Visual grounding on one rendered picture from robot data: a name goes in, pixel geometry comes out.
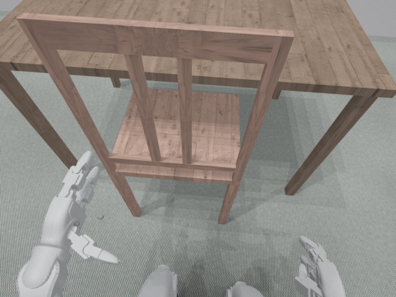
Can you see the robot thigh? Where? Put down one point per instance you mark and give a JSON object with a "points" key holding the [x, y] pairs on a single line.
{"points": [[242, 291], [160, 283]]}

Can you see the robot left thigh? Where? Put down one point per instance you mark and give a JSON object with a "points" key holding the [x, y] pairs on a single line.
{"points": [[160, 283]]}

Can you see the chair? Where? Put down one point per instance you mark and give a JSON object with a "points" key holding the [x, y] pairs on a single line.
{"points": [[166, 134]]}

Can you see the robot right thigh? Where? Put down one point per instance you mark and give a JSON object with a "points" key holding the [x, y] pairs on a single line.
{"points": [[242, 291]]}

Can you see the left robot forearm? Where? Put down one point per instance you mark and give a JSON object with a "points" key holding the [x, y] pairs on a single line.
{"points": [[45, 274]]}

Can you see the table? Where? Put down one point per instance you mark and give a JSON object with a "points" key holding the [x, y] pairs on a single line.
{"points": [[330, 53]]}

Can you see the robot left hand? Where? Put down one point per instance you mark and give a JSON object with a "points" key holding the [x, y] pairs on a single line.
{"points": [[68, 206]]}

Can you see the robot right hand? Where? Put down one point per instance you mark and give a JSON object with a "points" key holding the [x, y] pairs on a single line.
{"points": [[324, 278]]}

